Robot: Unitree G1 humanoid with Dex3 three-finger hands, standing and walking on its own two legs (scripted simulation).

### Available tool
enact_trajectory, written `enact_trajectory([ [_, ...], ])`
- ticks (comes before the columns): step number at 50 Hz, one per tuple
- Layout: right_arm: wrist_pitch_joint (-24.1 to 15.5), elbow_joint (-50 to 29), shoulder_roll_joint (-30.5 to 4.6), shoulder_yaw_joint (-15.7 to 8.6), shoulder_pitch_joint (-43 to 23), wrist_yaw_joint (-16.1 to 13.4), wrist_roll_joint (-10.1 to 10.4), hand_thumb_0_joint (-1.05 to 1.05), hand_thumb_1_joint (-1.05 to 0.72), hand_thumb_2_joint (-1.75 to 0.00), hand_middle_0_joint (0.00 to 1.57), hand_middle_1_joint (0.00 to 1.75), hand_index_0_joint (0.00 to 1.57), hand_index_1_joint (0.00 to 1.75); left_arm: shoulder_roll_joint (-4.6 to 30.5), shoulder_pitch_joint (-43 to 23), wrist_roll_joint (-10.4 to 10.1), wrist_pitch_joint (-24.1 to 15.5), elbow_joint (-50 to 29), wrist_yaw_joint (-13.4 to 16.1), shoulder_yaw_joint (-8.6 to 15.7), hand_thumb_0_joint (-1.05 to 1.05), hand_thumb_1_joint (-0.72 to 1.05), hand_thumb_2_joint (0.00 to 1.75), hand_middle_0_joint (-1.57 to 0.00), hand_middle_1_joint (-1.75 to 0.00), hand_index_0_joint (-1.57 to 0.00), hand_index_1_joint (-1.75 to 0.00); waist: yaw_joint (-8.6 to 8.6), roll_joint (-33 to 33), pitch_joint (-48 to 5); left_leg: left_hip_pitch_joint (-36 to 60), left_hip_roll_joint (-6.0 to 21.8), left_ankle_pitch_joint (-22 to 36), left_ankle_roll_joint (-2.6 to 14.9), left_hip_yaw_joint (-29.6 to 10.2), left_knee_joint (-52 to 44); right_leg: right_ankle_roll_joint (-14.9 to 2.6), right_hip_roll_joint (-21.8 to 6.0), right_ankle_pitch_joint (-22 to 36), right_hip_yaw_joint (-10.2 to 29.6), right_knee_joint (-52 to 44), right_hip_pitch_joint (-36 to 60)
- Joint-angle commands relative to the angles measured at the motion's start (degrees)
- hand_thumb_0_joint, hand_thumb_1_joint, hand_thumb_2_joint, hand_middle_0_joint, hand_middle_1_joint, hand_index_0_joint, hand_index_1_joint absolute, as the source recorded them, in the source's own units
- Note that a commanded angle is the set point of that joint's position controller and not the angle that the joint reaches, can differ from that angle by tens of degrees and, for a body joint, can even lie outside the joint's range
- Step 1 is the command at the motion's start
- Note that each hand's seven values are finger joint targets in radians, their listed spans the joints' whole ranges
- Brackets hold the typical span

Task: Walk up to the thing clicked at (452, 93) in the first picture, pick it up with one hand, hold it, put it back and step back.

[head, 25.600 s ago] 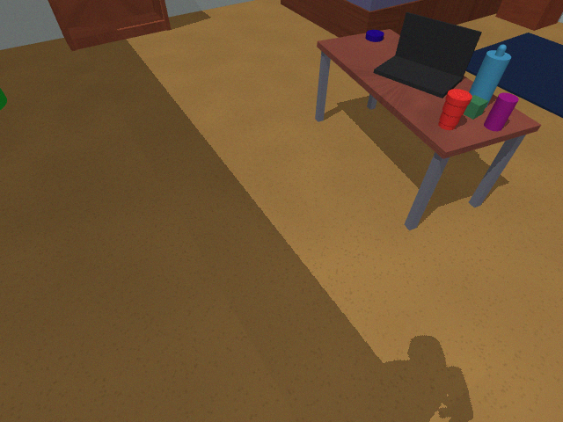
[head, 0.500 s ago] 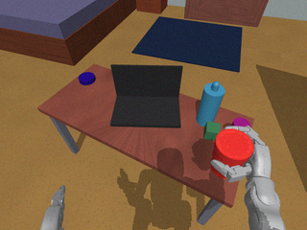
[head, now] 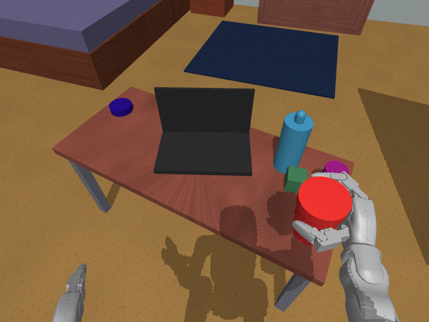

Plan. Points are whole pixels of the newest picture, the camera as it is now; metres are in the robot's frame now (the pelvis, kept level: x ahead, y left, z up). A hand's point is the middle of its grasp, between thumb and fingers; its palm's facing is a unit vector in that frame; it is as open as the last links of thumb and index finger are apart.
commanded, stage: hold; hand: right
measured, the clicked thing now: (315, 215) +0.32 -0.16 +0.04
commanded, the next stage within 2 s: crouch in 0.32 s
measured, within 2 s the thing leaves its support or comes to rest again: neither
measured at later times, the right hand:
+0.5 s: hand (316, 214) +0.32 -0.16 +0.05, palm faces +0.15 +0.99 +0.01, open 10.8 cm
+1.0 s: hand (310, 203) +0.39 -0.18 -0.03, palm faces +0.18 +0.98 +0.00, open 10.9 cm
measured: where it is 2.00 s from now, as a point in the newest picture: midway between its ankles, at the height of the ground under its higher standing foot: outside the picture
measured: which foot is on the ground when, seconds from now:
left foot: down 0.00-1.00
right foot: down 0.00-1.00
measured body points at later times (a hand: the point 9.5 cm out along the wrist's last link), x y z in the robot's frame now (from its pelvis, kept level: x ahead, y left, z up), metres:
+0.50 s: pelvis +0.00 +0.00 +0.00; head +0.03 +0.00 +0.45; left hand +0.16 +0.27 -0.05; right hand +0.30 -0.21 +0.05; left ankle +0.02 +0.13 -0.70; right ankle +0.02 -0.12 -0.70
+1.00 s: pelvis -0.01 +0.00 -0.04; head +0.08 -0.03 +0.40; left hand +0.14 +0.27 -0.06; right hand +0.37 -0.23 -0.02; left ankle +0.02 +0.13 -0.70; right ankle +0.02 -0.12 -0.70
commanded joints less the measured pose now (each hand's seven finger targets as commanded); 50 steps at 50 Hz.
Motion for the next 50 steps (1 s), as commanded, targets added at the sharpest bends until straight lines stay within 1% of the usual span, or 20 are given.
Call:
enact_trajectory([
  [1, -5.51, -17.79, -5.77, -1.65, -19.25, -0.04, 0.68, 0.0, -0.13, -1.31, 1.24, 1.42, 1.29, 1.42, 8.64, -4.72, 0.06, -3.84, -11.37, 1.0, 3.44, 0.0, -0.53, 0.04, -0.05, -0.05, -0.05, -0.05, 0.22, -1.03, -15.21, 4.25, -0.68, 9.93, 0.95, 2.56, -6.5, -0.54, -0.23, 7.92, -0.32, -8.33, 8.8],
  [3, -5.58, -18.53, -7.58, -3.67, -16.3, -0.71, 0.7, 0.0, -0.11, -1.32, 1.25, 1.43, 1.3, 1.43, 8.7, -3.52, 0.11, -3.82, -11.32, 1.03, 2.99, 0.0, -0.53, 0.05, -0.05, -0.05, -0.05, -0.05, -1.23, -1.65, -16.35, 5.99, -0.73, 11.48, 0.94, 2.67, -6.26, -0.32, -0.13, 10.21, -0.25, -8.44, 9.31],
  [8, -6.5, -17.48, -8.67, -5.38, -16.8, -1.46, 0.81, 0.0, -0.11, -1.31, 1.24, 1.43, 1.3, 1.43, 7.03, -3.3, -0.03, -3.37, -10.27, 1.09, 2.09, 0.0, -0.53, 0.05, -0.05, -0.06, -0.05, -0.05, -0.82, -0.59, -13.8, 5.79, -0.38, 10.94, 0.79, 1.67, -6.89, -0.87, 0.41, 8.87, -1.3, -7.58, 6.73],
  [9, -6.35, -16.4, -8.07, -4.73, -15.24, -1.32, 0.72, 0.0, -0.12, -1.33, 1.25, 1.44, 1.31, 1.44, 8.41, -3.53, 0.1, -3.19, -10.52, 1.23, 3.49, 0.0, -0.53, 0.04, -0.05, -0.06, -0.05, -0.05, -0.32, -0.66, -13.76, 5.25, -0.49, 10.91, 0.77, 1.77, -6.77, -0.9, 0.35, 8.73, -1.2, -7.52, 6.35],
  [15, -5.5, -15.05, -3.55, 0.88, -16.33, 0.13, 0.78, 0.0, -0.11, -1.33, 1.25, 1.44, 1.3, 1.44, 7.16, -3.93, -0.07, -3.45, -10.02, 1.32, 2.09, 0.0, -0.54, 0.05, -0.05, -0.06, -0.05, -0.05, 1.11, 1.23, -12.2, 4.06, -0.21, 11.07, 0.6, 1.4, -7.21, -1.16, 0.21, 8.61, -1.29, -7.13, 6.76],
  [19, -4.82, -14.68, -7.83, -3.91, -14.42, 0.29, 0.76, 0.0, -0.14, -1.32, 1.26, 1.44, 1.31, 1.44, 8.95, -1.72, -0.15, -3.12, -11.17, 1.37, 3.31, 0.0, -0.53, 0.04, -0.05, -0.06, -0.05, -0.05, 0.29, 1.04, -14.14, 5.53, -0.4, 13.68, 0.47, 2.01, -6.98, -1.08, 0.24, 11.49, -1.17, -7.5, 8.02],
  [21, -4.83, -14.0, -7.2, -4.32, -14.89, 0.31, 1.28, 0.0, -0.06, -1.31, 1.21, 1.42, 1.27, 1.42, 8.46, 0.98, -0.05, -2.8, -7.82, 1.13, 3.6, 0.0, -0.53, 0.05, -0.04, -0.06, -0.05, -0.05, 0.87, 1.26, -12.12, 4.43, -0.2, 13.31, 0.36, 1.86, -6.96, -1.25, 0.44, 10.43, -1.41, -7.19, 6.74],
  [23, -5.86, -14.96, -6.19, -3.64, -18.68, 0.24, 1.39, 0.0, -0.16, -1.26, 1.25, 1.38, 1.29, 1.39, 5.42, -1.18, -0.02, -3.24, -8.92, 0.71, 0.7, 0.0, -0.53, 0.04, -0.04, -0.05, -0.04, -0.05, 0.53, -0.5, -11.36, 3.81, -0.11, 12.86, 0.53, 1.8, -6.59, -1.12, 0.41, 10.19, -1.48, -7.09, 6.25],
  [28, -7.58, -7.77, -6.6, -4.54, -20.4, -0.34, 0.28, 0.0, -0.15, -1.29, 1.27, 1.42, 1.32, 1.42, 7.55, -2.64, 0.34, -3.85, -11.48, 0.97, 2.84, 0.0, -0.53, 0.04, -0.04, -0.05, -0.05, -0.05, 1.82, 1.62, -10.81, 1.4, -0.12, 10.32, 0.55, 1.18, -5.82, -1.34, 0.29, 7.24, -1.34, -5.81, 3.64],
  [29, -8.47, -7.64, -6.81, -4.69, -21.43, -0.25, 0.12, 0.0, -0.14, -1.29, 1.27, 1.42, 1.31, 1.42, 5.34, -2.42, 0.57, -3.8, -9.35, 0.73, 0.87, 0.0, -0.53, 0.04, -0.04, -0.05, -0.05, -0.05, 0.73, -0.2, -9.98, 0.45, 0.04, 9.53, 0.67, 1.04, -5.03, -1.21, 0.26, 6.67, -1.33, -5.31, 2.49],
  [32, -9.85, 0.95, -6.08, -4.91, -23.59, 0.48, -0.28, 0.0, -0.13, -1.27, 1.24, 1.39, 1.29, 1.39, 6.04, -4.28, 0.95, -4.45, -11.31, 0.55, 1.76, 0.0, -0.53, 0.04, -0.04, -0.05, -0.05, -0.05, 2.83, 2.47, -12.13, -2.75, -0.18, 9.25, 0.54, 0.76, -2.89, -1.6, 0.04, 5.97, -0.84, -2.89, -0.35],
  [34, -11.7, -0.99, -9.39, -7.6, -28.33, 0.39, -0.27, 0.0, -0.1, -1.27, 1.23, 1.4, 1.28, 1.4, 8.18, -2.97, 1.4, -4.57, -12.87, 0.58, 3.78, 0.0, -0.53, 0.04, -0.04, -0.05, -0.05, -0.05, 3.06, 0.81, -16.7, -2.87, 0.16, 10.03, 0.59, 0.06, -1.34, -1.4, 0.14, 6.66, -0.65, -0.98, -0.14],
  [36, -12.87, 0.71, -9.37, -7.19, -31.11, 0.54, -0.65, 0.0, -0.11, -1.27, 1.24, 1.4, 1.29, 1.4, 8.83, -3.42, 1.6, -5.1, -17.83, 0.67, 3.58, 0.0, -0.54, 0.05, -0.04, -0.05, -0.05, -0.05, 4.01, 2.44, -21.2, -2.84, -0.28, 10.65, 0.45, 0.47, -0.4, -1.4, -0.03, 7.23, -0.21, 0.21, 1.5],
  [39, -14.57, 4.96, -13.63, -10.91, -33.09, 0.78, -0.53, 0.0, -0.11, -1.29, 1.26, 1.42, 1.31, 1.42, 8.09, 0.6, 1.81, -4.65, -17.09, 0.23, 2.66, 0.0, -0.53, 0.05, -0.04, -0.06, -0.05, -0.05, 3.05, 0.08, -22.17, -3.14, -0.04, 11.96, 0.49, -0.02, 1.15, -1.3, 0.56, 8.51, -0.71, 2.56, -1.31],
  [42, -16.44, 4.83, -13.69, -10.75, -38.04, 0.88, -1.2, 0.0, -0.11, -1.32, 1.28, 1.45, 1.34, 1.45, 7.34, 3.67, 2.58, -4.52, -17.7, -0.35, 2.56, 0.0, -0.53, 0.05, -0.04, -0.06, -0.05, -0.05, 3.91, -3.83, -25.21, -6.52, -0.3, 13.58, 0.87, 0.03, 3.75, -1.07, 0.52, 10.72, -0.86, 4.53, -1.28],
  [44, -16.79, 10.16, -13.17, -11.1, -36.24, 0.89, -1.69, 0.0, -0.13, -1.32, 1.28, 1.45, 1.33, 1.45, 5.5, 4.06, 2.79, -4.19, -16.68, -0.93, 0.75, 0.0, -0.53, 0.05, -0.04, -0.06, -0.05, -0.05, 3.05, -4.63, -21.7, -9.42, -0.52, 11.58, 1.19, 0.38, 4.91, -0.83, 0.44, 9.39, -0.84, 4.99, -4.67],
  [47, -18.56, 7.97, -16.69, -13.21, -40.87, 0.48, -2.55, 0.0, -0.15, -1.34, 1.3, 1.47, 1.35, 1.47, 9.97, 0.1, 3.18, -4.32, -22.81, -1.08, 4.57, 0.0, -0.53, 0.05, -0.05, -0.06, -0.05, -0.05, 3.73, -6.46, -27.91, -10.95, -1.16, 11.38, 1.56, 1.3, 7.16, -0.24, -0.5, 11.68, 0.27, 5.78, -1.69],
  [48, -18.42, 8.96, -15.48, -11.97, -41.01, 0.78, -2.89, 0.0, -0.16, -1.36, 1.32, 1.49, 1.37, 1.49, 10.25, 0.21, 3.3, -4.06, -24.13, -1.02, 4.85, 0.0, -0.53, 0.05, -0.05, -0.06, -0.05, -0.05, 4.51, -6.37, -28.69, -11.18, -1.33, 11.73, 1.59, 1.42, 7.35, -0.25, -0.65, 12.54, 0.4, 6.22, -1.07],
  [49, -18.11, 12.49, -13.38, -10.87, -39.23, 0.98, -2.91, 0.0, -0.16, -1.37, 1.32, 1.49, 1.37, 1.49, 10.32, 1.81, 3.48, -3.69, -23.19, -1.17, 4.77, 0.0, -0.53, 0.05, -0.05, -0.06, -0.05, -0.05, 4.95, -6.0, -25.67, -13.02, -1.59, 10.31, 1.68, 1.91, 7.65, -0.08, -0.81, 11.68, 0.55, 5.99, -2.54],
  [50, -17.96, 16.02, -14.29, -12.89, -36.82, 0.91, -2.74, 0.0, -0.16, -1.37, 1.32, 1.5, 1.38, 1.5, 9.82, 3.82, 3.49, -3.17, -20.84, -1.39, 4.4, 0.0, -0.53, 0.05, -0.05, -0.06, -0.05, -0.05, 4.09, -5.76, -24.07, -12.89, -1.46, 9.93, 1.7, 1.91, 8.06, -0.09, -0.63, 10.97, 0.59, 6.4, -5.16],
])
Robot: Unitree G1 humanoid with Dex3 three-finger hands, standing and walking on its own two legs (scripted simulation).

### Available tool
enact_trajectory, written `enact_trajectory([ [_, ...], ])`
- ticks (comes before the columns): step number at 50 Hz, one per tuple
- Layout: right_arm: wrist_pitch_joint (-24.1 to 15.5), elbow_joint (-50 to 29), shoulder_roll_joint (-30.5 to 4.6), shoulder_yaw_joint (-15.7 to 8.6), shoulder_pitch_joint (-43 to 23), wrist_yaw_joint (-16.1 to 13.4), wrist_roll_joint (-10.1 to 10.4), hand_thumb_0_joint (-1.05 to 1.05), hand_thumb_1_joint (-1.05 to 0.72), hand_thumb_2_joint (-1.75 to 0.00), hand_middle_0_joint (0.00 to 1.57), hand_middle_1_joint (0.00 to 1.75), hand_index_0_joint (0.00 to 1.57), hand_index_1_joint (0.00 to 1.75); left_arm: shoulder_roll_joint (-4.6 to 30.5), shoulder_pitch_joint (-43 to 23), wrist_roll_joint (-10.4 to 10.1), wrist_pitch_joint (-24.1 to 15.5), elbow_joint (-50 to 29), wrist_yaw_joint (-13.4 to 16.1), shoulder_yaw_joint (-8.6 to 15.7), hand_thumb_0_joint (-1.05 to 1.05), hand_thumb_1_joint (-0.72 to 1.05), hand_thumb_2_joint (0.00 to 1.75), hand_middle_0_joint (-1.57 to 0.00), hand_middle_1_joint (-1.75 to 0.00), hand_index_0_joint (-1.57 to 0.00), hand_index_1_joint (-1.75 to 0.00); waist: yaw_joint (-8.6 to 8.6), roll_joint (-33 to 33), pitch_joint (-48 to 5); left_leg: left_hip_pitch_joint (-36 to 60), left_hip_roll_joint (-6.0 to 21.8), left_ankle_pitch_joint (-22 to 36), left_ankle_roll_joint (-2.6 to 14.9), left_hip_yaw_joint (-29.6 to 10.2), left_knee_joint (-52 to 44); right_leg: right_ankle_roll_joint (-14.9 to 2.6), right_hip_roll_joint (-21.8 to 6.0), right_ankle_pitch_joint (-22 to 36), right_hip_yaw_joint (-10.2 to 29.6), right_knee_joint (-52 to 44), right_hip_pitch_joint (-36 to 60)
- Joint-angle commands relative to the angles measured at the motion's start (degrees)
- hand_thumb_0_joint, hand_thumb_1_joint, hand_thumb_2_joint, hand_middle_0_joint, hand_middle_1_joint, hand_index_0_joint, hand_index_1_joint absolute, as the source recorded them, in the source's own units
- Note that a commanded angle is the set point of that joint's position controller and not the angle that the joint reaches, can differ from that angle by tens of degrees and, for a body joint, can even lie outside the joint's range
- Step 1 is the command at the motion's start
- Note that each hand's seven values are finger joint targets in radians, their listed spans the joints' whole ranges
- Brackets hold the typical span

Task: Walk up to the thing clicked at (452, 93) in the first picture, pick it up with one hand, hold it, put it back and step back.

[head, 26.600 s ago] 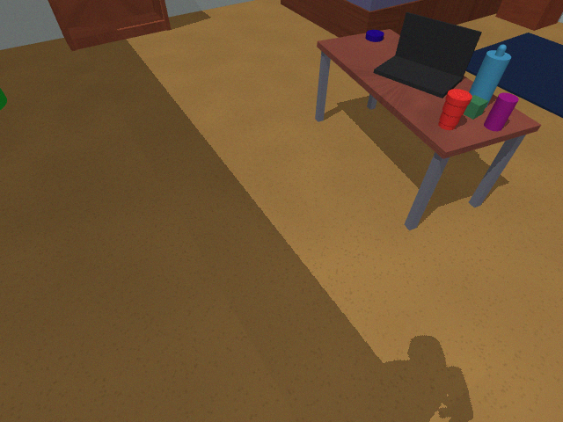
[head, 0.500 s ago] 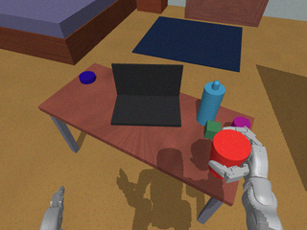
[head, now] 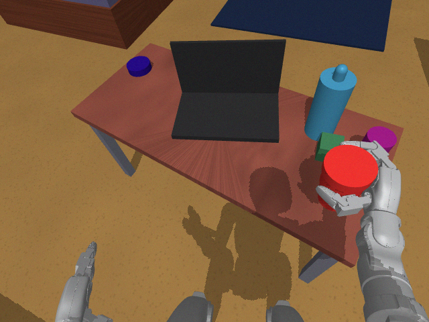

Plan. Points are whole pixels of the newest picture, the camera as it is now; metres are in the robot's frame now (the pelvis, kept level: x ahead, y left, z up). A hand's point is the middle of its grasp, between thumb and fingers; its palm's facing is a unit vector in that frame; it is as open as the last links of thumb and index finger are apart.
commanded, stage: crouch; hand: right
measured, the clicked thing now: (340, 183) +0.40 -0.19 -0.01
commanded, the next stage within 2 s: lower in 0.58 s
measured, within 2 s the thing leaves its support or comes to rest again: rests again in 1.46 s
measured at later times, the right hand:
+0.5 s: hand (340, 175) +0.43 -0.20 -0.04, palm faces +0.20 +0.98 -0.01, open 10.9 cm
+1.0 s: hand (334, 181) +0.44 -0.20 -0.09, palm faces +0.21 +0.98 +0.01, open 10.9 cm
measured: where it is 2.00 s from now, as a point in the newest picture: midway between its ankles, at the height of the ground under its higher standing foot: outside the picture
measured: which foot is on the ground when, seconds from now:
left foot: down 0.00-1.00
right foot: down 0.00-1.00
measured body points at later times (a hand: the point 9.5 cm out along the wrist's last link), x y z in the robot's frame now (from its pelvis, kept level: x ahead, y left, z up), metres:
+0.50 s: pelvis +0.00 +0.00 -0.03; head +0.12 -0.05 +0.40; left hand +0.16 +0.27 -0.02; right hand +0.41 -0.25 -0.03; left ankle +0.03 +0.13 -0.66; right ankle +0.03 -0.12 -0.66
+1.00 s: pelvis -0.01 +0.00 -0.06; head +0.13 -0.05 +0.36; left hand +0.15 +0.26 -0.02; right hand +0.43 -0.25 -0.08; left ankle +0.03 +0.13 -0.66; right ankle +0.03 -0.12 -0.66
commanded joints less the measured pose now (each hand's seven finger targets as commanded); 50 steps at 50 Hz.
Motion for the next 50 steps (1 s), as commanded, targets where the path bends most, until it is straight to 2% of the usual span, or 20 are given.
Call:
enact_trajectory([
  [1, -5.58, -7.19, -8.88, -2.76, -18.78, 0.42, 0.17, 0.0, -0.13, -1.35, 1.3, 1.48, 1.36, 1.48, 9.9, 1.27, 0.03, -2.27, -11.08, 0.46, 5.11, 0.0, -0.53, 0.05, -0.05, -0.06, -0.05, -0.05, -0.21, -6.67, -21.67, 5.6, -0.7, 13.11, 1.72, 2.2, -4.96, -0.34, 0.09, 14.34, 0.73, -7.63, 12.74],
  [2, -6.19, -11.18, -7.88, -1.44, -22.45, 0.63, 0.14, 0.0, -0.11, -1.33, 1.28, 1.45, 1.33, 1.45, 8.53, -0.68, 0.05, -2.57, -14.56, 0.19, 3.77, 0.0, -0.53, 0.05, -0.05, -0.06, -0.05, -0.05, -0.03, -6.93, -24.07, 6.22, -0.61, 13.05, 1.69, 2.06, -4.95, -0.52, 0.14, 13.3, 0.63, -7.26, 12.92],
  [5, -6.26, -7.6, -8.37, -2.49, -22.42, 0.89, 0.01, 0.0, -0.11, -1.31, 1.27, 1.44, 1.32, 1.44, 9.52, 1.32, 0.27, -2.12, -16.42, 0.13, 4.85, 0.0, -0.53, 0.04, -0.05, -0.06, -0.05, -0.05, 1.46, -5.18, -26.18, 6.08, -0.87, 14.72, 1.54, 2.34, -3.7, -0.62, 0.06, 15.03, 0.7, -5.55, 12.83],
  [8, -6.73, -7.09, -11.01, -4.4, -22.14, 0.85, -0.48, 0.0, -0.11, -1.28, 1.25, 1.41, 1.3, 1.41, 9.74, 3.53, 0.45, -1.81, -17.09, -0.31, 4.49, 0.0, -0.53, 0.04, -0.05, -0.05, -0.05, -0.05, 0.78, -5.53, -26.91, 6.5, -0.76, 16.67, 1.56, 2.24, -2.27, -0.69, 0.36, 17.31, 0.59, -4.05, 10.86],
  [15, -7.96, -10.03, -13.32, -5.59, -27.72, 0.14, -1.47, 0.0, -0.15, -1.29, 1.27, 1.42, 1.31, 1.42, 12.81, 2.83, 0.9, -1.44, -18.71, -0.71, 8.67, 0.0, -0.52, 0.04, -0.04, -0.06, -0.05, -0.05, 2.48, -10.77, -28.18, 0.4, -1.02, 14.01, 2.15, 2.59, -0.23, -0.23, -0.37, 16.97, 1.16, -2.47, 12.93],
  [19, -7.7, -5.06, -10.35, -3.69, -25.54, 0.5, -1.99, 0.0, -0.12, -1.28, 1.26, 1.41, 1.3, 1.41, 11.15, 5.14, 1.45, -1.17, -18.97, -0.99, 6.44, 0.0, -0.53, 0.04, -0.04, -0.05, -0.05, -0.05, 3.51, -11.05, -29.15, -0.89, -1.33, 16.1, 2.15, 3.26, 0.87, -0.02, -0.44, 21.44, 1.53, -0.31, 12.93],
  [20, -7.96, -6.34, -13.18, -5.82, -26.28, 0.32, -2.03, 0.0, -0.12, -1.27, 1.25, 1.4, 1.3, 1.4, 10.38, 4.77, 1.57, -0.84, -17.7, -1.21, 5.38, 0.0, -0.53, 0.05, -0.04, -0.05, -0.05, -0.05, 1.75, -12.32, -28.97, -0.82, -1.19, 15.95, 2.26, 2.82, 1.29, -0.08, -0.24, 20.83, 1.17, 0.0, 10.97],
  [21, -7.79, -5.41, -11.33, -4.26, -26.58, 0.86, -2.13, 0.0, -0.12, -1.27, 1.25, 1.4, 1.3, 1.4, 10.22, 3.6, 1.47, -1.12, -20.35, -1.19, 5.31, 0.0, -0.53, 0.04, -0.04, -0.05, -0.05, -0.04, 3.48, -11.55, -30.27, -0.17, -1.16, 17.19, 2.08, 2.92, 1.25, -0.26, -0.34, 21.29, 1.4, 0.57, 11.44],
  [22, -7.81, -6.15, -13.27, -5.81, -27.17, 0.8, -2.04, 0.0, -0.09, -1.27, 1.24, 1.4, 1.29, 1.4, 11.56, 3.75, 1.53, -0.97, -20.41, -1.07, 6.51, 0.0, -0.53, 0.04, -0.04, -0.05, -0.05, -0.04, 3.07, -11.19, -31.1, 0.06, -1.22, 17.08, 2.12, 3.04, 1.46, -0.25, -0.3, 20.64, 1.42, 0.68, 11.02],
  [23, -7.49, -4.18, -14.28, -6.91, -26.27, 0.94, -2.15, 0.0, -0.11, -1.27, 1.25, 1.4, 1.29, 1.4, 10.79, 2.36, 1.49, -0.99, -22.48, -1.2, 5.0, 0.0, -0.53, 0.04, -0.04, -0.05, -0.05, -0.04, 2.96, -10.73, -31.59, 0.68, -1.2, 17.34, 2.03, 3.01, 1.31, -0.35, -0.2, 20.28, 1.31, 0.89, 10.57],
  [29, -7.87, -4.48, -16.56, -8.73, -29.01, 0.86, -1.48, 0.0, -0.14, -1.29, 1.28, 1.42, 1.32, 1.42, 14.58, 4.31, 1.44, -0.69, -22.91, -1.08, 9.3, 0.0, -0.52, 0.03, -0.04, -0.05, -0.05, -0.04, 4.6, -9.46, -29.77, 1.26, -1.24, 15.16, 1.94, 2.72, 1.05, -0.84, 0.26, 14.32, 0.95, 1.25, 6.21],
  [33, -8.0, -0.01, -14.29, -7.2, -29.28, 1.36, -2.13, 0.0, -0.11, -1.26, 1.25, 1.39, 1.29, 1.39, 9.92, 4.6, 1.38, -0.8, -21.6, -1.71, 5.01, 0.0, -0.52, 0.04, -0.04, -0.05, -0.05, -0.04, 4.62, -10.43, -25.71, -2.07, -1.2, 12.73, 2.23, 2.5, 1.67, -0.82, 0.1, 12.29, 0.96, 1.72, 3.24],
  [35, -8.46, -1.38, -18.24, -9.43, -30.39, 1.59, -2.56, 0.0, -0.12, -1.25, 1.23, 1.38, 1.27, 1.38, 11.71, 3.57, 1.56, -0.98, -23.58, -1.53, 6.31, 0.0, -0.53, 0.04, -0.04, -0.04, -0.04, -0.04, 4.43, -10.95, -28.21, -1.96, -1.21, 12.88, 2.21, 2.52, 2.21, -0.77, 0.08, 12.5, 1.27, 2.04, 4.02],
  [37, -8.79, -0.82, -15.99, -7.76, -32.15, 2.12, -2.74, 0.0, -0.11, -1.26, 1.23, 1.39, 1.28, 1.39, 10.29, 3.12, 1.91, -1.17, -25.6, -1.65, 4.03, 0.0, -0.53, 0.04, -0.04, -0.05, -0.05, -0.04, 5.08, -11.59, -30.41, -2.39, -1.36, 13.32, 2.28, 2.85, 3.11, -0.56, -0.06, 13.44, 1.47, 2.67, 5.15],
  [39, -8.82, 4.21, -16.54, -9.45, -29.65, 2.31, -2.48, 0.0, -0.12, -1.24, 1.22, 1.37, 1.26, 1.37, 10.44, 4.95, 2.04, -1.16, -24.68, -1.56, 4.19, 0.0, -0.53, 0.04, -0.04, -0.05, -0.04, -0.04, 5.96, -10.4, -28.27, -3.02, -1.38, 14.26, 2.14, 2.78, 3.66, -0.87, 0.07, 13.79, 1.49, 4.14, 2.11],
  [41, -9.42, 3.74, -20.33, -11.71, -30.65, 2.07, -2.76, 0.0, -0.1, -1.25, 1.22, 1.37, 1.26, 1.37, 12.87, 3.87, 2.06, -1.31, -27.7, -1.44, 6.47, 0.0, -0.53, 0.04, -0.04, -0.05, -0.05, -0.04, 5.83, -11.17, -31.42, -3.2, -1.46, 14.32, 2.29, 2.99, 4.65, -0.85, 0.08, 14.24, 1.86, 4.64, 2.41],
  [43, -9.66, 4.37, -19.83, -11.55, -31.35, 2.3, -2.83, 0.0, -0.12, -1.27, 1.23, 1.39, 1.28, 1.39, 13.73, 5.58, 2.28, -1.17, -28.82, -1.56, 7.39, 0.0, -0.53, 0.04, -0.04, -0.05, -0.05, -0.04, 7.17, -11.35, -31.76, -3.7, -1.66, 13.64, 2.25, 3.12, 4.76, -0.89, 0.02, 13.49, 1.86, 5.19, 2.53],
  [46, -10.61, 5.13, -17.58, -9.95, -32.65, 2.76, -2.93, 0.0, -0.14, -1.28, 1.24, 1.4, 1.29, 1.4, 10.95, 7.33, 2.47, -1.53, -26.25, -2.03, 5.28, 0.0, -0.53, 0.04, -0.05, -0.05, -0.05, -0.04, 7.47, -12.71, -28.99, -7.53, -1.68, 11.37, 2.46, 3.09, 6.01, -0.83, -0.05, 11.61, 2.01, 6.54, -0.11],
  [49, -11.5, 1.79, -23.13, -13.44, -34.31, 2.08, -3.51, 0.0, -0.11, -1.27, 1.23, 1.39, 1.28, 1.39, 13.2, 6.0, 2.77, -1.95, -29.03, -1.91, 7.13, 0.0, -0.53, 0.04, -0.05, -0.05, -0.05, -0.05, 7.15, -14.49, -34.6, -7.57, -1.87, 13.77, 2.32, 3.1, 7.43, -0.78, -0.3, 15.27, 2.33, 8.49, 2.63],
  [50, -11.59, 2.32, -21.78, -12.17, -34.24, 2.19, -3.45, 0.0, -0.12, -1.27, 1.23, 1.39, 1.28, 1.39, 12.95, 5.9, 2.81, -1.97, -28.95, -2.07, 7.06, 0.0, -0.53, 0.05, -0.05, -0.05, -0.05, -0.05, 7.36, -15.88, -34.01, -8.5, -1.94, 12.75, 2.55, 3.22, 7.84, -0.52, -0.2, 14.31, 2.22, 8.29, 2.2],
])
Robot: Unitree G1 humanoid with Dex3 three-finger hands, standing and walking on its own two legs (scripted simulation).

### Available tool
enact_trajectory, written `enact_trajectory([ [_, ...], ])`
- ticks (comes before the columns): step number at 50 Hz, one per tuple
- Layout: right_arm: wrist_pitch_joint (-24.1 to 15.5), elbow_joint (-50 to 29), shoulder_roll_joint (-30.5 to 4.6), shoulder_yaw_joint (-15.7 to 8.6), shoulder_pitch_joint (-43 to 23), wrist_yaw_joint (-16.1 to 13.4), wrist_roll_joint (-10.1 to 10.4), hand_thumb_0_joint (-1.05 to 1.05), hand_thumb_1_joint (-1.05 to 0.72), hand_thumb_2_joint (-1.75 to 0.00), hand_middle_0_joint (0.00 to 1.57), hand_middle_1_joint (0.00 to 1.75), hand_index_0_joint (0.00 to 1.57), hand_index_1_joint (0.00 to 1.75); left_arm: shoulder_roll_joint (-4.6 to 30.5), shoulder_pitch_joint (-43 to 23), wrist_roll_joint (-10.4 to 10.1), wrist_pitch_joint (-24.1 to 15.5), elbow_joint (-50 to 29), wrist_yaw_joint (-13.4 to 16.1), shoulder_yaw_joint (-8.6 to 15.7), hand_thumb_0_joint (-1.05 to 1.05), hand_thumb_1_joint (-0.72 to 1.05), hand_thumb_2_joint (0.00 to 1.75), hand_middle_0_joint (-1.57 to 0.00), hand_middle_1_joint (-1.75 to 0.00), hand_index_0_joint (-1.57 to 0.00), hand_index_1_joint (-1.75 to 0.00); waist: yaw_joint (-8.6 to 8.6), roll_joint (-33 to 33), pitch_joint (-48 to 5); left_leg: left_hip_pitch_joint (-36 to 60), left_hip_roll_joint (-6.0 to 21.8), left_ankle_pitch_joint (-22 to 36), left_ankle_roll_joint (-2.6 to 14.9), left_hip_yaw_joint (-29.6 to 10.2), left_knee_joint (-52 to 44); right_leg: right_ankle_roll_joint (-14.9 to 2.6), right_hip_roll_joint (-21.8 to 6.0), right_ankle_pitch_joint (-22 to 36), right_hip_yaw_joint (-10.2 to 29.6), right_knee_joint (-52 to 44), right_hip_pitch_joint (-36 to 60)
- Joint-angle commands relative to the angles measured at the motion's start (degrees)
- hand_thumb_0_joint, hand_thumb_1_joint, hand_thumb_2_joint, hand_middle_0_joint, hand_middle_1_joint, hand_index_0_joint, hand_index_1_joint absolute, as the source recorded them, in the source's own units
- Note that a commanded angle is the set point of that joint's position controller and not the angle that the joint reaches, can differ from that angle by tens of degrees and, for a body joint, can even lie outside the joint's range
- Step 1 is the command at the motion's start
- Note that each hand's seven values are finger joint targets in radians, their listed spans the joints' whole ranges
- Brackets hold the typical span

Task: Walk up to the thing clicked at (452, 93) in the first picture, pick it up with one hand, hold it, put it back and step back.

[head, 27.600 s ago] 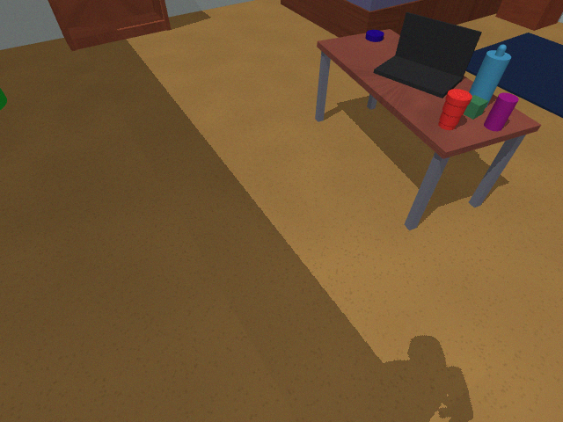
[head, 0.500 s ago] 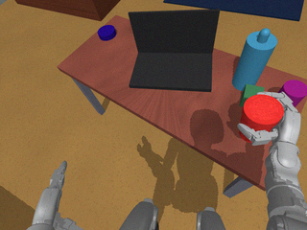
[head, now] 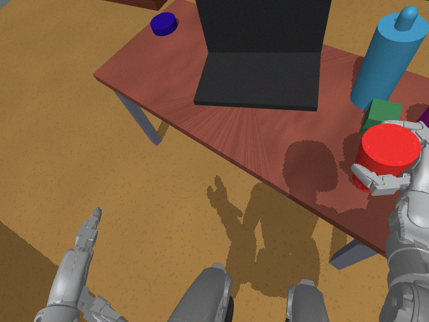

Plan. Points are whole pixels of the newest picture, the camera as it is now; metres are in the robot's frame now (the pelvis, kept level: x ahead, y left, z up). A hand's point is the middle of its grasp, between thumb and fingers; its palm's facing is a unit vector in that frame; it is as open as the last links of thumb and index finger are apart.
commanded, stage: lower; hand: right
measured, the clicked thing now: (378, 163) +0.45 -0.20 -0.05
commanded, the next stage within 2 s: loosen in 0.60 s
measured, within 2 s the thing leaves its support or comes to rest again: rests again in 0.46 s
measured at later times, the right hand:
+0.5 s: hand (376, 166) +0.46 -0.21 -0.07, palm faces +0.23 +0.97 +0.00, open 10.9 cm
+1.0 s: hand (377, 167) +0.46 -0.21 -0.07, palm faces +0.22 +0.97 +0.01, open 11.0 cm
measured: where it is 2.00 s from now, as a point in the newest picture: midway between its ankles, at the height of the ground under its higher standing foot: outside the picture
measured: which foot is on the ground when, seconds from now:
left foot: down 0.00-1.00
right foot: down 0.00-1.00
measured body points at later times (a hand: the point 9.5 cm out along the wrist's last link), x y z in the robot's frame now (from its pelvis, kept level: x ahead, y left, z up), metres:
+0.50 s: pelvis -0.01 +0.00 -0.03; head +0.15 -0.07 +0.39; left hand +0.16 +0.26 +0.04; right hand +0.44 -0.26 -0.07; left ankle +0.04 +0.13 -0.60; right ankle +0.03 -0.12 -0.60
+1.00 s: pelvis -0.02 +0.00 -0.04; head +0.14 -0.07 +0.37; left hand +0.15 +0.26 +0.04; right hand +0.44 -0.26 -0.07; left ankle +0.04 +0.13 -0.60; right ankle +0.03 -0.12 -0.60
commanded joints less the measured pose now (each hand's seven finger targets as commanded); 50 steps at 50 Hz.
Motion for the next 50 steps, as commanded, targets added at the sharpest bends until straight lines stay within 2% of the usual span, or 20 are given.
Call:
enact_trajectory([
  [1, -6.01, -12.63, -12.02, -0.64, -21.36, -0.13, 0.37, 0.0, -0.09, -1.27, 1.22, 1.39, 1.27, 1.39, 9.49, 3.31, 0.11, -3.12, -9.86, 1.12, 6.45, 0.0, -0.54, 0.05, -0.04, -0.05, -0.05, -0.05, 0.1, -14.39, -28.25, 10.15, -0.68, 16.06, 2.39, 0.75, -6.11, -0.8, 0.59, 18.28, -0.65, -8.34, 21.59],
  [4, -6.56, -15.08, -15.32, -2.26, -23.07, -0.15, -0.04, 0.0, -0.1, -1.25, 1.2, 1.36, 1.24, 1.36, 11.33, 1.25, -0.04, -3.49, -12.63, 1.35, 8.02, 0.0, -0.54, 0.05, -0.05, -0.05, -0.05, -0.05, 0.06, -16.28, -32.53, 9.31, -0.78, 15.81, 2.6, 0.89, -5.07, -0.63, 0.23, 19.11, -0.15, -7.6, 23.16],
  [7, -6.3, -14.16, -13.01, -1.08, -21.67, 0.06, -0.15, 0.0, -0.07, -1.27, 1.21, 1.39, 1.26, 1.39, 9.91, 2.59, 0.33, -3.17, -11.57, 1.11, 6.6, 0.0, -0.54, 0.05, -0.04, -0.05, -0.04, -0.05, 0.15, -16.77, -30.77, 8.83, -0.89, 16.03, 2.57, 0.98, -4.6, -0.71, 0.25, 19.01, -0.28, -6.8, 21.54],
  [9, -6.23, -14.97, -13.76, -1.59, -22.57, -0.08, -0.1, 0.0, -0.06, -1.27, 1.2, 1.38, 1.26, 1.38, 10.17, 1.87, 0.17, -3.43, -14.66, 1.08, 6.56, 0.0, -0.54, 0.05, -0.05, -0.05, -0.05, -0.05, 0.24, -16.34, -32.86, 9.25, -1.01, 15.81, 2.61, 1.05, -4.31, -0.68, 0.29, 18.34, -0.09, -6.41, 21.44],
  [11, -5.77, -11.53, -13.09, -1.31, -20.1, -0.06, -0.11, 0.0, -0.07, -1.26, 1.2, 1.37, 1.25, 1.37, 10.7, 3.22, 0.04, -3.31, -14.39, 1.0, 7.18, 0.0, -0.53, 0.05, -0.04, -0.05, -0.05, -0.05, 0.7, -14.89, -29.76, 9.05, -0.97, 14.0, 2.56, 1.12, -4.51, -0.73, 0.33, 15.33, -0.18, -6.64, 18.58],
  [16, -5.78, -12.22, -14.44, -2.68, -20.59, -0.41, -0.28, 0.0, -0.1, -1.27, 1.22, 1.39, 1.27, 1.39, 11.14, 4.45, 0.07, -3.43, -14.19, 0.81, 8.33, 0.0, -0.54, 0.05, -0.05, -0.05, -0.05, -0.05, 1.18, -15.77, -30.06, 6.91, -1.16, 15.24, 2.54, 1.28, -2.96, -0.88, 0.25, 17.34, 0.0, -5.06, 18.49],
  [18, -5.89, -11.16, -12.96, -1.52, -20.35, -0.31, -0.42, 0.0, -0.09, -1.3, 1.23, 1.41, 1.29, 1.41, 10.21, 4.59, -0.03, -3.55, -14.2, 0.59, 7.41, 0.0, -0.54, 0.04, -0.05, -0.05, -0.05, -0.05, 1.56, -15.21, -28.99, 5.48, -1.2, 13.9, 2.66, 1.34, -2.59, -0.86, 0.28, 15.85, -0.01, -4.72, 17.17],
  [23, -6.39, -14.31, -14.92, -2.28, -22.75, -0.61, -0.91, 0.0, -0.06, -1.26, 1.19, 1.37, 1.25, 1.37, 11.0, 4.03, -0.01, -3.72, -16.16, 0.5, 8.23, 0.0, -0.54, 0.05, -0.04, -0.05, -0.05, -0.05, 1.51, -15.55, -30.62, 7.25, -1.07, 13.88, 2.36, 0.59, -2.66, -1.11, 0.4, 13.83, -0.2, -3.81, 15.58],
  [26, -6.28, -12.52, -14.01, -2.09, -21.52, -0.48, -0.91, 0.0, -0.06, -1.24, 1.18, 1.36, 1.23, 1.36, 11.39, 4.47, -0.13, -3.89, -17.07, 0.54, 8.82, 0.0, -0.54, 0.05, -0.04, -0.05, -0.04, -0.05, 2.44, -15.86, -30.62, 5.94, -1.19, 13.36, 2.48, 1.18, -2.13, -0.94, 0.27, 14.16, 0.12, -3.76, 16.49],
  [28, -6.2, -13.51, -15.12, -3.03, -21.6, -0.69, -1.17, 0.0, -0.06, -1.24, 1.18, 1.35, 1.23, 1.36, 11.47, 4.77, 0.03, -3.72, -16.89, 0.48, 8.63, 0.0, -0.54, 0.05, -0.04, -0.05, -0.04, -0.05, 1.45, -16.69, -31.31, 5.26, -1.35, 14.75, 2.67, 1.65, -1.08, -0.71, 0.29, 16.99, 0.33, -3.64, 17.74],
  [29, -6.07, -11.47, -13.13, -1.17, -20.35, -0.36, -1.16, 0.0, -0.06, -1.24, 1.19, 1.36, 1.24, 1.36, 10.46, 5.31, -0.01, -3.69, -14.79, 0.3, 7.98, 0.0, -0.54, 0.05, -0.04, -0.04, -0.04, -0.05, 1.65, -18.59, -29.16, 3.08, -1.33, 14.39, 2.83, 1.78, -0.36, -0.5, 0.13, 18.04, 0.3, -3.46, 17.75],
  [31, -6.17, -12.25, -13.27, -1.32, -21.31, -0.33, -1.19, 0.0, -0.06, -1.25, 1.19, 1.36, 1.24, 1.36, 10.83, 4.95, -0.04, -3.83, -16.4, 0.24, 8.53, 0.0, -0.55, 0.05, -0.04, -0.04, -0.04, -0.05, 2.33, -18.73, -29.89, 2.08, -1.46, 13.79, 2.95, 2.14, 0.0, -0.41, -0.04, 18.04, 0.74, -3.47, 18.28],
  [32, -6.14, -12.09, -14.02, -1.81, -21.77, -0.42, -1.27, 0.0, -0.06, -1.25, 1.19, 1.36, 1.24, 1.36, 11.22, 5.09, -0.11, -3.89, -16.94, 0.24, 9.07, 0.0, -0.54, 0.05, -0.04, -0.04, -0.04, -0.05, 2.09, -18.18, -30.22, 2.79, -1.33, 13.7, 2.8, 1.86, -0.36, -0.53, 0.11, 16.9, 0.55, -3.21, 17.67],
  [33, -5.96, -10.57, -13.46, -1.72, -20.37, -0.46, -1.38, 0.0, -0.07, -1.24, 1.18, 1.36, 1.23, 1.36, 11.81, 4.68, -0.16, -3.94, -17.96, 0.28, 9.5, 0.0, -0.54, 0.05, -0.04, -0.04, -0.04, -0.05, 3.2, -16.59, -28.84, 2.6, -1.28, 13.28, 2.69, 2.03, -0.41, -0.64, 0.02, 15.94, 0.72, -3.01, 16.77],
  [36, -5.97, -9.5, -13.43, -1.92, -21.07, -0.85, -1.54, 0.0, 0.0, -1.24, 1.2, 1.37, 1.26, 1.37, 11.39, 4.91, -0.27, -3.84, -17.34, 0.04, 9.27, 0.0, -0.53, 0.03, -0.05, -0.05, -0.06, -0.05, 2.82, -15.62, -26.61, 1.56, -1.17, 10.95, 2.74, 1.98, -0.09, -0.68, 0.26, 12.12, 0.59, -3.29, 13.24],
  [39, -5.81, -11.78, -14.9, -2.13, -22.08, -0.7, -2.06, 0.0, 0.04, -1.0, 1.12, 1.13, 1.16, 1.13, 12.1, 5.92, -0.3, -3.93, -18.7, 0.01, 10.16, 0.0, -0.49, 0.01, -0.05, -0.06, -0.07, -0.04, 3.2, -16.07, -29.78, 2.24, -1.2, 12.06, 2.56, 1.83, -0.07, -0.84, 0.14, 13.62, 0.59, -2.69, 15.49],
  [46, -4.8, -8.3, -13.63, -1.32, -20.95, -0.57, -2.19, 0.0, 0.25, -0.62, 0.99, 0.85, 1.01, 0.85, 11.71, 5.43, -0.74, -3.82, -19.68, -0.19, 9.71, 0.0, -0.51, 0.02, -0.05, -0.06, -0.06, -0.04, 2.97, -14.29, -26.14, 1.82, -1.02, 8.98, 2.69, 1.9, 0.02, -0.9, 0.54, 8.88, 0.43, -3.39, 11.24],
  [47, -4.87, -9.0, -14.12, -1.36, -21.78, -0.51, -2.04, 0.0, 0.29, -0.68, 0.91, 0.86, 0.93, 0.87, 11.75, 4.82, -0.84, -4.0, -20.5, -0.16, 9.68, 0.0, -0.52, 0.04, -0.05, -0.05, -0.06, -0.05, 3.13, -14.18, -26.55, 2.48, -0.85, 8.45, 2.6, 1.51, -0.38, -0.97, 0.49, 7.83, 0.29, -3.1, 10.7],
  [48, -4.87, -9.82, -14.91, -1.4, -23.14, -0.59, -2.36, 0.0, 0.32, -0.6, 0.96, 0.8, 0.98, 0.8, 11.71, 5.25, -0.82, -3.96, -19.9, -0.06, 9.72, 0.0, -0.5, 0.02, -0.05, -0.06, -0.07, -0.04, 2.98, -14.76, -26.82, 2.14, -0.78, 7.55, 2.5, 1.16, -0.71, -0.95, 0.45, 6.58, 0.11, -3.03, 10.78],
  [50, -4.63, -10.83, -16.21, -1.93, -23.95, -0.68, -2.49, 0.0, 0.39, -0.56, 0.84, 0.76, 0.87, 0.76, 11.99, 5.04, -0.92, -3.99, -19.83, 0.05, 9.87, 0.0, -0.52, 0.04, -0.05, -0.05, -0.06, -0.05, 2.39, -15.58, -27.05, 2.01, -0.73, 5.32, 2.53, 0.73, -1.2, -0.82, 0.53, 3.99, -0.04, -3.53, 10.4],
])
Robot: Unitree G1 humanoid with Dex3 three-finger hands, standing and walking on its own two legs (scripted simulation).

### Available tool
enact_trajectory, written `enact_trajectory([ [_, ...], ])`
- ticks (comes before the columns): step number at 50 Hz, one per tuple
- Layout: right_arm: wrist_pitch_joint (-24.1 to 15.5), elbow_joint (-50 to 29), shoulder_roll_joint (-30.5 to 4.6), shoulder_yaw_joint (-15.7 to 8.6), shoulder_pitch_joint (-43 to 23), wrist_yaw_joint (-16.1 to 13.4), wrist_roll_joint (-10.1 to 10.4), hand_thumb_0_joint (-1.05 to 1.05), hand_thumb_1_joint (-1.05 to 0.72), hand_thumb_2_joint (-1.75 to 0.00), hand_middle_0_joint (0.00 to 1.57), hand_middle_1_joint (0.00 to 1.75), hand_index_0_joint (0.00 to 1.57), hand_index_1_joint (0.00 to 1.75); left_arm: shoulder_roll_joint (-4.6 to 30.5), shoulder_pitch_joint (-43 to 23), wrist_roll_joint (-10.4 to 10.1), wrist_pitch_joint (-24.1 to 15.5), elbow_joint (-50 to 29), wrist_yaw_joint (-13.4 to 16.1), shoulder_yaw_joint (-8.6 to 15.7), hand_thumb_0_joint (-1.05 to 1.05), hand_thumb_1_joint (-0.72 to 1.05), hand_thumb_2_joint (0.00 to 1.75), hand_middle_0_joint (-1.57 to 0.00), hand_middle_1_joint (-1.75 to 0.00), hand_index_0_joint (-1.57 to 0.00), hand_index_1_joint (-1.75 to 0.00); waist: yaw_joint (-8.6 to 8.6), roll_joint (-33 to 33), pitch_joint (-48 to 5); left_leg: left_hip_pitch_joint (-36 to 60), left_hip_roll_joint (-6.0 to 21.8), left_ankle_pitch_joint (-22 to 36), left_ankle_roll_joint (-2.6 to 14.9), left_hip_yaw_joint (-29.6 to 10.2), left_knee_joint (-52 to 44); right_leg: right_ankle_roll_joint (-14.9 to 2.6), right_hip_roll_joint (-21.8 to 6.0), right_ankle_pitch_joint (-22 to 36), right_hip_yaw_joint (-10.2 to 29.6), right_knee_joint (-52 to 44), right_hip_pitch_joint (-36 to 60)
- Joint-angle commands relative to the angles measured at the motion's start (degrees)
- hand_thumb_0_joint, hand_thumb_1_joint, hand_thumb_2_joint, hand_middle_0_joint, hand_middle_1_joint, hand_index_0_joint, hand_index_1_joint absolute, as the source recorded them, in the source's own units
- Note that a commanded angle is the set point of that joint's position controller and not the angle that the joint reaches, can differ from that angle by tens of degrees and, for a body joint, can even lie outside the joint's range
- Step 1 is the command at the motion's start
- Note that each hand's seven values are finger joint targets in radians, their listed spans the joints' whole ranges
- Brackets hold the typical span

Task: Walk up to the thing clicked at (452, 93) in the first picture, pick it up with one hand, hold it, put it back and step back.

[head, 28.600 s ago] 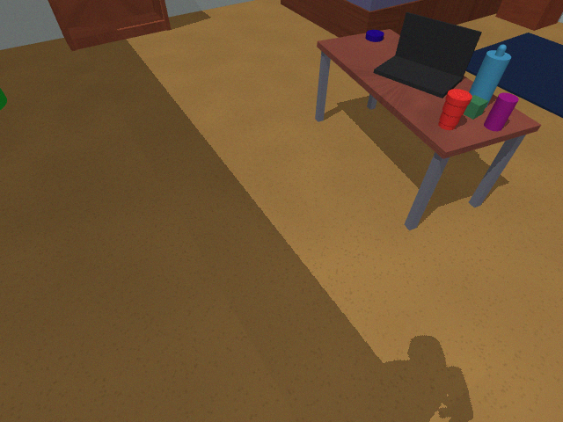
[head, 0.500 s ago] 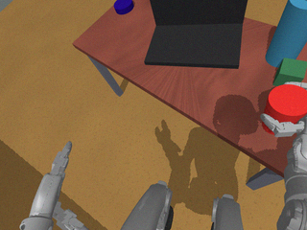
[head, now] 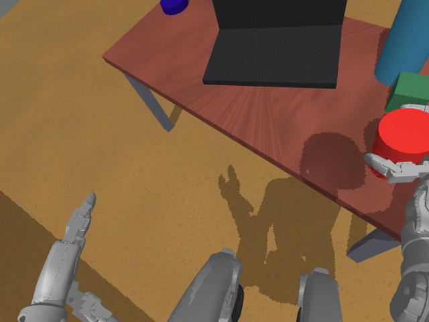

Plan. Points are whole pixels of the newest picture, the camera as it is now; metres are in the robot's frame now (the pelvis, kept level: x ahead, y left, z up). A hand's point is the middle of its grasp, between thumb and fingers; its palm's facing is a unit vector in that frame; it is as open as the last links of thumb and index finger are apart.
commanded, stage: open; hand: right
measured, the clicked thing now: (397, 150) +0.48 -0.21 -0.05
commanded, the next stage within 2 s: withdraw in 0.34 s
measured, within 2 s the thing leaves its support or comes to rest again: neither
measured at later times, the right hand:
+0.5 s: hand (404, 144) +0.48 -0.22 -0.03, palm faces +0.23 +0.97 +0.01, open 15.9 cm
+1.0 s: hand out of the picture +0.48 -0.30 +0.09, palm faces +0.30 +0.94 -0.16, open 17.5 cm
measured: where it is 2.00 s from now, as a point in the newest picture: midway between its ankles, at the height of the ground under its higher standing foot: outside the picture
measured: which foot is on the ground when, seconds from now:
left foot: down 0.00-1.00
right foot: down 0.00-1.00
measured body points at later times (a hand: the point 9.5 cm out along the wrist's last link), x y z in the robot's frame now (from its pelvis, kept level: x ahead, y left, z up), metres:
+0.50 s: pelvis +0.01 +0.00 +0.00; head +0.17 -0.07 +0.42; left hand +0.18 +0.26 +0.08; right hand +0.46 -0.27 -0.03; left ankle +0.06 +0.13 -0.56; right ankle +0.05 -0.12 -0.56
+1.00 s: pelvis +0.02 -0.01 +0.07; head +0.13 -0.05 +0.50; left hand +0.18 +0.25 +0.10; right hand +0.46 -0.35 +0.11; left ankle +0.06 +0.13 -0.56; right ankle +0.05 -0.12 -0.56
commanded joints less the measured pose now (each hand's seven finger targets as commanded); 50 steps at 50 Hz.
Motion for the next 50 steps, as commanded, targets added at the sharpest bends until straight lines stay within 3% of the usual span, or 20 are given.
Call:
enact_trajectory([
  [1, -2.75, -9.42, -9.69, 1.53, -18.86, 0.21, -0.78, 0.0, 0.42, -0.51, 0.82, 0.72, 0.84, 0.72, 9.86, 2.69, -0.59, -3.16, -10.02, 1.87, 7.76, 0.0, -0.51, 0.04, -0.05, -0.05, -0.06, -0.04, 0.85, -14.98, -24.55, 11.79, -0.58, 7.28, 2.73, 0.04, -10.29, -0.84, 0.18, 6.14, -1.27, -13.69, 21.88],
  [3, -2.86, -10.62, -11.06, 0.29, -19.3, 0.07, -0.38, 0.0, 0.46, -0.44, 0.75, 0.64, 0.78, 0.64, 9.89, 2.4, -0.63, -3.36, -10.86, 1.87, 7.45, 0.0, -0.52, 0.04, -0.05, -0.05, -0.06, -0.05, -0.29, -14.05, -26.12, 12.8, -0.65, 8.08, 2.67, 0.1, -10.05, -1.0, 0.38, 6.95, -1.23, -13.39, 21.05],
  [13, -1.76, -12.43, -10.7, 0.16, -17.97, 0.83, 0.3, 0.0, 0.58, -0.24, 0.53, 0.41, 0.55, 0.41, 10.42, 4.5, -0.68, -3.42, -10.13, 2.19, 8.11, 0.0, -0.54, 0.05, -0.05, -0.05, -0.05, -0.05, 0.06, -16.12, -28.85, 13.38, -1.05, 14.33, 2.73, 0.71, -9.11, -0.96, 0.33, 15.03, -1.27, -12.2, 25.0],
  [16, -1.67, -11.71, -9.9, 0.33, -17.3, 0.76, 0.11, 0.0, 0.61, -0.14, 0.36, 0.27, 0.38, 0.27, 9.65, 4.27, -0.67, -3.24, -9.13, 1.94, 7.57, 0.0, -0.54, 0.05, -0.05, -0.05, -0.05, -0.05, -0.46, -15.82, -27.07, 12.51, -1.0, 13.57, 2.83, 0.96, -8.98, -0.89, 0.3, 14.83, -1.13, -12.58, 24.19],
  [21, -1.94, -13.35, -8.62, 1.32, -17.88, 0.66, 0.3, 0.0, 0.61, -0.09, 0.2, 0.17, 0.22, 0.17, 9.89, 3.27, -0.69, -3.31, -9.29, 1.97, 7.56, 0.0, -0.55, 0.06, -0.05, -0.05, -0.05, -0.06, 0.05, -16.17, -27.13, 12.05, -0.92, 13.52, 2.88, 1.13, -8.82, -0.76, 0.14, 14.88, -0.92, -12.86, 25.15],
  [22, -2.0, -14.49, -10.4, 0.58, -18.5, 0.45, 0.02, 0.0, 0.61, -0.1, 0.16, 0.15, 0.18, 0.15, 9.93, 3.1, -0.82, -3.3, -10.0, 2.02, 7.65, 0.0, -0.55, 0.05, -0.05, -0.05, -0.05, -0.06, -1.22, -16.47, -28.49, 12.18, -0.95, 12.9, 3.0, 1.14, -8.86, -0.65, 0.21, 14.68, -0.85, -13.26, 26.02],
  [24, -2.05, -12.93, -8.26, 1.55, -17.97, 0.33, -0.01, 0.0, 0.61, -0.14, 0.12, 0.16, 0.14, 0.16, 8.85, 3.5, -0.62, -3.33, -10.63, 1.81, 6.33, 0.0, -0.53, 0.04, -0.05, -0.05, -0.05, -0.05, -0.09, -15.52, -27.54, 12.69, -0.99, 13.61, 2.83, 1.14, -9.13, -0.8, 0.18, 15.12, -0.89, -12.77, 25.64],
  [28, -1.98, -19.09, -15.47, -1.82, -19.57, 0.22, -0.36, 0.0, 0.61, -0.06, 0.06, 0.08, 0.07, 0.08, 11.47, 4.14, -0.77, -2.83, -13.45, 2.11, 8.47, 0.0, -0.52, 0.04, -0.05, -0.05, -0.05, -0.05, -1.28, -18.4, -34.4, 16.25, -1.05, 17.75, 2.76, 0.85, -9.52, -0.78, 0.06, 21.08, -1.02, -12.78, 31.6],
  [29, -1.52, -19.11, -16.04, -2.48, -19.44, 0.4, -0.14, 0.0, 0.61, -0.05, 0.05, 0.07, 0.06, 0.07, 11.6, 5.26, -0.76, -2.41, -11.24, 2.2, 8.65, 0.0, -0.53, 0.04, -0.05, -0.05, -0.05, -0.05, -1.13, -19.47, -33.11, 16.12, -0.99, 17.87, 2.87, 0.98, -9.66, -0.56, 0.1, 22.06, -1.05, -13.33, 32.33],
  [31, -0.71, -20.51, -18.33, -3.93, -19.51, 0.71, 0.55, 0.0, 0.61, -0.06, 0.05, 0.08, 0.06, 0.08, 10.76, 5.84, -1.08, -1.86, -6.49, 2.09, 8.38, 0.0, -0.53, 0.04, -0.05, -0.05, -0.05, -0.05, -3.09, -21.81, -32.69, 16.12, -1.0, 17.59, 2.84, 0.67, -10.64, -0.46, 0.17, 22.71, -1.5, -14.32, 33.58],
  [35, 1.57, -24.33, -20.33, -4.26, -20.48, 1.86, 1.06, 0.0, 0.61, -0.04, 0.05, 0.06, 0.05, 0.06, 9.27, 4.08, -1.21, -1.25, -4.08, 2.24, 5.95, 0.0, -0.53, 0.04, -0.05, -0.05, -0.05, -0.05, -5.13, -22.01, -33.34, 19.14, -0.91, 17.87, 2.7, 0.16, -13.31, -0.52, 0.15, 22.58, -2.08, -16.43, 35.8],
  [37, 3.27, -19.85, -18.64, -2.74, -18.87, 2.74, 1.61, 0.0, 0.61, -0.04, 0.05, 0.06, 0.05, 0.06, 7.61, 3.58, -1.52, -0.64, -0.32, 2.57, 4.0, 0.0, -0.54, 0.04, -0.05, -0.04, -0.04, -0.05, -5.45, -20.66, -26.88, 19.39, -0.72, 14.73, 2.68, -0.09, -15.67, -0.48, 0.21, 17.61, -2.29, -18.83, 33.18],
  [40, 5.28, -21.65, -20.27, -2.49, -22.57, 3.93, 2.01, 0.0, 0.61, -0.04, 0.04, 0.06, 0.05, 0.06, 9.92, -3.41, -1.83, -0.64, -6.23, 3.92, 4.25, 0.0, -0.55, 0.05, -0.05, -0.04, -0.04, -0.05, -4.96, -16.71, -29.32, 24.24, -0.64, 14.02, 2.55, 0.02, -18.38, -0.66, 0.15, 14.92, -1.53, -21.76, 34.8],
  [44, 8.77, -9.58, -16.53, -0.17, -18.12, 6.55, 3.25, 0.0, 0.59, -0.05, 0.05, 0.06, 0.05, 0.06, 9.19, 0.16, -2.56, -0.14, -1.06, 5.01, 2.43, 0.0, -0.55, 0.05, -0.05, -0.05, -0.05, -0.05, -3.43, -11.04, -20.06, 24.81, -0.61, 13.02, 2.29, 0.55, -21.64, -0.98, 0.12, 13.36, -1.14, -24.62, 32.55],
  [45, 9.26, -7.96, -17.72, -0.65, -17.38, 7.19, 3.5, 0.0, 0.51, -0.06, 0.05, 0.06, 0.06, 0.06, 10.07, 0.51, -2.87, -0.21, -0.15, 5.28, 3.5, 0.0, -0.57, 0.06, -0.07, -0.05, -0.05, -0.06, -3.08, -10.48, -18.18, 24.06, -0.47, 12.41, 2.29, 0.51, -22.2, -1.03, 0.0, 12.98, -1.02, -25.24, 32.34],
  [46, 13.6, -3.63, -33.84, -4.03, -14.71, 3.78, -3.27, 0.0, 0.5, -0.06, 0.05, 0.06, 0.06, 0.06, 11.58, -0.28, -4.2, 1.66, -2.4, 5.46, 4.07, 0.0, -0.56, 0.06, -0.07, -0.05, -0.06, -0.06, -9.45, -12.1, -19.94, 28.82, -0.05, 11.05, 2.15, -1.26, -25.57, -0.86, 0.72, 13.42, -2.12, -29.0, 36.33],
  [47, 15.29, -6.67, -27.59, -0.86, -19.26, 1.58, -2.13, 0.0, 0.52, -0.06, 0.05, 0.06, 0.06, 0.06, 11.02, 0.91, -4.08, 2.72, -2.38, 5.23, 4.26, 0.0, -0.54, 0.07, -0.06, -0.05, -0.05, -0.06, -5.83, -12.44, -19.6, 28.88, -0.4, 10.93, 2.1, -0.93, -26.61, -0.83, 0.3, 12.7, -2.13, -29.69, 37.85],
  [48, 16.73, -5.26, -20.22, 3.53, -20.08, 1.38, -1.52, 0.0, 0.53, -0.06, 0.05, 0.06, 0.06, 0.06, 10.54, 1.89, -4.23, 3.07, -2.75, 4.87, 4.11, 0.0, -0.48, 0.08, -0.05, -0.05, -0.05, -0.06, -4.16, -10.19, -18.06, 28.43, -0.63, 11.44, 2.06, -0.13, -27.38, -1.03, 0.22, 12.72, -1.99, -30.6, 39.01],
  [49, 18.12, -4.24, -21.67, 2.79, -19.14, 0.84, -1.67, 0.0, 0.52, -0.06, 0.05, 0.06, 0.06, 0.06, 10.29, 4.44, -4.32, 3.68, 0.59, 4.62, 3.63, 0.0, -0.44, 0.09, -0.05, -0.04, -0.04, -0.05, -5.28, -10.35, -16.24, 28.78, -0.69, 11.56, 2.12, -0.11, -28.34, -1.1, 0.59, 12.63, -2.44, -31.3, 38.46],
  [50, 19.49, -6.45, -25.59, 0.88, -18.58, 0.11, -1.99, 0.0, 0.53, -0.07, 0.04, 0.06, 0.06, 0.06, 9.5, 4.82, -4.64, 4.23, 3.66, 4.56, 2.64, 0.0, -0.4, 0.11, -0.04, -0.04, -0.03, -0.05, -7.87, -12.03, -17.55, 30.24, -0.51, 13.35, 2.17, -0.38, -28.74, -1.03, 0.87, 15.22, -3.06, -31.68, 39.73],
])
